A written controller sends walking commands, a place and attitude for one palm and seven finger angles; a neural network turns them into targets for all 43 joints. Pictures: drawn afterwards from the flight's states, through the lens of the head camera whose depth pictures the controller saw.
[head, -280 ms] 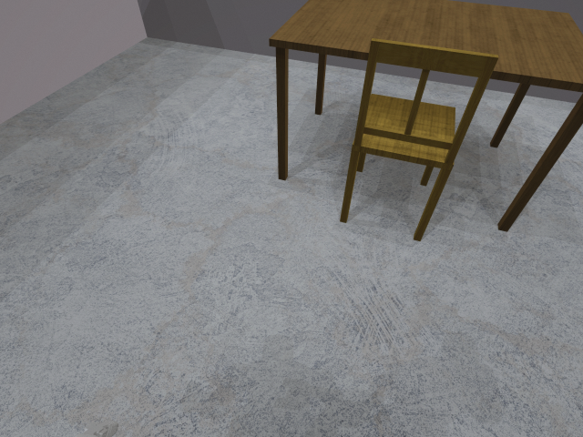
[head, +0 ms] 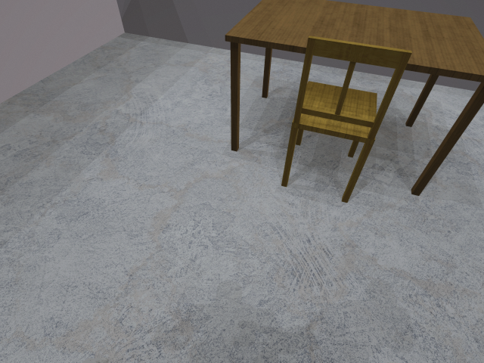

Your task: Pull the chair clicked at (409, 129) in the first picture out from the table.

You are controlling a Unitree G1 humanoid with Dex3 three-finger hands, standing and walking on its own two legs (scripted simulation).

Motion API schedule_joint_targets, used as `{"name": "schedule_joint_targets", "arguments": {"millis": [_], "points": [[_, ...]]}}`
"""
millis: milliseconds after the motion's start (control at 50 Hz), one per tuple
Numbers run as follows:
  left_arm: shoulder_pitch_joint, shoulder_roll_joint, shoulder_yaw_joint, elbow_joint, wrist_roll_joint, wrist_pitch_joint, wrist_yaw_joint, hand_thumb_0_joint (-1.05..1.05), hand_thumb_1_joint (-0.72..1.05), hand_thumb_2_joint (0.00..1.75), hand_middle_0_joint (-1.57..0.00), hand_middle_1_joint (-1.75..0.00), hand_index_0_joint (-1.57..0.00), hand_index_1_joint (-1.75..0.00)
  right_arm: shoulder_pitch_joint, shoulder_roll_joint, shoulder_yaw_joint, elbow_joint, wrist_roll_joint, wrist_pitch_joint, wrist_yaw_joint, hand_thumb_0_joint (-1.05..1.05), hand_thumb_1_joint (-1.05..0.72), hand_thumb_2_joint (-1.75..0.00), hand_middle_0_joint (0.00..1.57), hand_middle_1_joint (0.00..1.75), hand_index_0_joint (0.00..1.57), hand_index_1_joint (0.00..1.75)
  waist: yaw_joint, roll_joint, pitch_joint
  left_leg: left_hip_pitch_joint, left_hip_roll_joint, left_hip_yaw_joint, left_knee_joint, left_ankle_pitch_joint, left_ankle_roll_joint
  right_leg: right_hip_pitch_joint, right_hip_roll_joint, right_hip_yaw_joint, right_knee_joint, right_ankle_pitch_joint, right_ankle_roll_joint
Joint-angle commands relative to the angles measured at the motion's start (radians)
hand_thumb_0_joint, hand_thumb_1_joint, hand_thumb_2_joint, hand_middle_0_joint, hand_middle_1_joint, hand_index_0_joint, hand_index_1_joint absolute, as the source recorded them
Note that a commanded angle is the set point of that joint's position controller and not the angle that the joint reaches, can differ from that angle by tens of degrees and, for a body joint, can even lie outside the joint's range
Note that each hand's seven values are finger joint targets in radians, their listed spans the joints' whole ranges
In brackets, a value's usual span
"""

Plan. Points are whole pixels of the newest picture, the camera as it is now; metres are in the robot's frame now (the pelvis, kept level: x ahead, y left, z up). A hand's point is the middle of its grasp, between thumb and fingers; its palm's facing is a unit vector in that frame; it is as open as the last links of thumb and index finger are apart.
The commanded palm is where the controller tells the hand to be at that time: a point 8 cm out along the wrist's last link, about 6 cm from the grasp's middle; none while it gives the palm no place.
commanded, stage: stand and wait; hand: left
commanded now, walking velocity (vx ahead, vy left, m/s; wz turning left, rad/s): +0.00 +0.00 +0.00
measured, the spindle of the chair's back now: (344, 89) +1.17 -0.36 -0.12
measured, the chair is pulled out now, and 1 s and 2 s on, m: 0.00 0.00 0.00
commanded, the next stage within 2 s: look at it before walking up in 0.54 s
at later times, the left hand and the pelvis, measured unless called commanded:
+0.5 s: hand out of the picture +0.06 +0.25 -0.15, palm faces -0.03 -0.94 -0.34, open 7.4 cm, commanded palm none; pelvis -0.01 +0.00 +0.00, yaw +0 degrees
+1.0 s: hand out of the picture +0.07 +0.24 -0.15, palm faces -0.03 -0.94 -0.33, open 7.4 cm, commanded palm none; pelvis +0.00 -0.01 +0.01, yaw +0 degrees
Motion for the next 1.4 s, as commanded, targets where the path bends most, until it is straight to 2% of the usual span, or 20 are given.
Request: {"name": "schedule_joint_targets", "arguments": {"millis": [0, 140, 240, 340, 420, 520, 560, 900, 1080, 1260, 1280, 1320, 1340, 1380], "points": [[-0.054, 0.213, 0.049, -0.062, -0.005, -0.028, 0.013, 0.0, 0.9, 0.9, -0.2, -0.3, -0.2, -0.3, -0.055, -0.208, -0.049, -0.054, -0.002, -0.021, -0.016, 0.0, -0.9, -0.9, 0.2, 0.3, 0.2, 0.3, -0.005, 0.011, -0.044, 0.003, 0.105, -0.091, -0.085, 0.149, 0.036, -0.008, -0.099, 0.1, -0.099, 0.134, -0.043], [-0.045, 0.21, 0.048, -0.031, -0.005, -0.028, 0.011, 0.0, 0.9, 0.9, -0.2, -0.3, -0.2, -0.3, -0.048, -0.205, -0.046, -0.019, 0.0, -0.02, -0.015, 0.0, -0.9, -0.9, 0.2, 0.3, 0.2, 0.3, -0.003, 0.013, -0.023, -0.013, 0.107, -0.096, -0.11, 0.095, 0.033, -0.012, -0.102, 0.108, -0.13, 0.066, -0.041], [-0.037, 0.212, 0.047, -0.011, -0.006, -0.029, 0.01, 0.0, 0.9, 0.9, -0.2, -0.3, -0.2, -0.3, -0.034, -0.21, -0.045, 0.004, 0.001, -0.021, -0.015, 0.0, -0.9, -0.9, 0.2, 0.3, 0.2, 0.3, -0.003, -0.001, -0.031, -0.006, 0.11, -0.099, -0.115, 0.099, 0.031, -0.004, -0.105, 0.11, -0.14, 0.061, -0.041], [-0.036, 0.214, 0.046, 0.002, -0.007, -0.03, 0.011, 0.0, 0.9, 0.9, -0.2, -0.3, -0.2, -0.3, -0.027, -0.213, -0.043, 0.023, 0.003, -0.022, -0.015, 0.0, -0.9, -0.9, 0.2, 0.3, 0.2, 0.3, -0.003, 0.011, -0.045, -0.001, 0.115, -0.102, -0.121, 0.117, 0.03, 0.012, -0.105, 0.106, -0.136, 0.088, -0.041], [-0.037, 0.213, 0.045, 0.008, -0.006, -0.029, 0.011, 0.0, 0.9, 0.9, -0.2, -0.3, -0.2, -0.3, -0.026, -0.213, -0.043, 0.03, 0.004, -0.021, -0.015, 0.0, -0.9, -0.9, 0.2, 0.3, 0.2, 0.3, -0.002, -0.002, -0.019, -0.011, 0.117, -0.106, -0.131, 0.104, 0.03, 0.002, -0.104, 0.105, -0.145, 0.073, -0.039], [-0.037, 0.214, 0.045, 0.012, -0.004, -0.027, 0.011, 0.0, 0.9, 0.9, -0.2, -0.3, -0.2, -0.3, -0.025, -0.215, -0.043, 0.035, 0.003, -0.022, -0.014, 0.0, -0.9, -0.9, 0.2, 0.3, 0.2, 0.3, -0.001, 0.015, -0.012, -0.014, 0.118, -0.11, -0.144, 0.088, 0.03, 0.0, -0.101, 0.105, -0.148, 0.06, -0.036], [-0.039, 0.214, 0.045, 0.014, -0.004, -0.027, 0.011, 0.0, 0.9, 0.9, -0.2, -0.3, -0.2, -0.3, -0.026, -0.214, -0.042, 0.037, 0.003, -0.022, -0.014, 0.0, -0.9, -0.9, 0.2, 0.3, 0.2, 0.3, -0.001, 0.001, -0.008, -0.014, 0.116, -0.107, -0.146, 0.084, 0.029, -0.004, -0.102, 0.107, -0.153, 0.051, -0.037], [-0.038, 0.216, 0.047, 0.013, -0.004, -0.033, 0.012, 0.0, 0.9, 0.9, -0.2, -0.3, -0.2, -0.3, -0.032, -0.215, -0.042, 0.034, 0.005, -0.023, -0.014, 0.0, -0.9, -0.9, 0.2, 0.3, 0.2, 0.3, -0.003, 0.004, -0.047, 0.032, 0.121, -0.099, -0.134, 0.166, 0.025, 0.024, -0.109, 0.103, -0.153, 0.154, -0.038], [-0.037, 0.214, 0.046, 0.018, -0.004, -0.032, 0.011, 0.0, 0.9, 0.9, -0.2, -0.3, -0.2, -0.3, -0.04, -0.214, -0.041, 0.038, 0.004, -0.021, -0.016, 0.0, -0.9, -0.9, 0.2, 0.3, 0.2, 0.3, -0.001, 0.005, -0.024, 0.034, 0.122, -0.098, -0.147, 0.164, 0.024, 0.02, -0.108, 0.102, -0.161, 0.157, -0.037], [-0.04, 0.218, 0.049, 0.016, -0.004, -0.032, 0.01, 0.0, 0.9, 0.9, -0.2, -0.3, -0.2, -0.3, -0.038, -0.218, -0.042, 0.038, 0.004, -0.022, -0.018, 0.0, -0.9, -0.9, 0.2, 0.3, 0.2, 0.3, -0.003, 0.004, -0.033, 0.053, 0.125, -0.088, -0.142, 0.171, 0.021, 0.018, -0.106, 0.114, -0.165, 0.177, -0.041], [-0.042, 0.214, 0.051, 0.009, -0.003, -0.027, 0.009, 0.0, 0.9, 0.9, -0.2, -0.3, -0.2, -0.3, -0.03, -0.212, -0.044, 0.035, 0.003, -0.02, -0.02, 0.0, -0.9, -0.9, 0.2, 0.3, 0.2, 0.3, -0.006, 0.006, -0.037, 0.062, 0.129, -0.077, -0.124, 0.179, 0.019, 0.008, -0.103, 0.119, -0.151, 0.205, -0.042], [-0.002, 0.135, 0.042, 0.009, -0.004, -0.005, 0.014, 0.0, 0.9, 0.9, -0.2, -0.3, -0.2, -0.3, 0.02, -0.125, -0.033, 0.037, 0.002, -0.008, -0.025, 0.0, -0.9, -0.9, 0.2, 0.3, 0.2, 0.3, -0.009, -0.006, -0.043, 0.061, 0.133, -0.038, -0.078, 0.203, 0.006, -0.011, -0.103, 0.13, -0.106, 0.281, -0.036], [0.019, 0.113, 0.039, 0.006, -0.004, 0.006, 0.015, 0.0, 0.9, 0.9, -0.2, -0.3, -0.2, -0.3, 0.038, -0.099, -0.032, 0.033, 0.002, 0.0, -0.028, 0.0, -0.9, -0.9, 0.2, 0.3, 0.2, 0.3, -0.01, -0.006, -0.045, 0.064, 0.135, -0.021, -0.059, 0.206, -0.001, -0.026, -0.1, 0.137, -0.085, 0.306, -0.033], [0.03, 0.119, 0.049, -0.018, -0.002, 0.018, 0.013, 0.0, 0.9, 0.9, -0.2, -0.3, -0.2, -0.3, 0.052, -0.107, -0.043, 0.009, 0.002, 0.01, -0.033, 0.0, -0.9, -0.9, 0.2, 0.3, 0.2, 0.3, -0.013, -0.009, -0.035, 0.054, 0.144, -0.006, -0.034, 0.19, 0.001, -0.064, -0.088, 0.152, -0.043, 0.323, -0.037]]}}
